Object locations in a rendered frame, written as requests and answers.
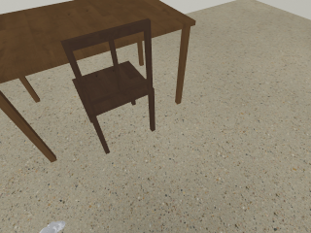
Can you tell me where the table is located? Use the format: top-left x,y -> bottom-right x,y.
0,0 -> 196,162

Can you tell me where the chair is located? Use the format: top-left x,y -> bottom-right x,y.
60,18 -> 156,154

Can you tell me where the robot left hand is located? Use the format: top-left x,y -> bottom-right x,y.
40,220 -> 66,233

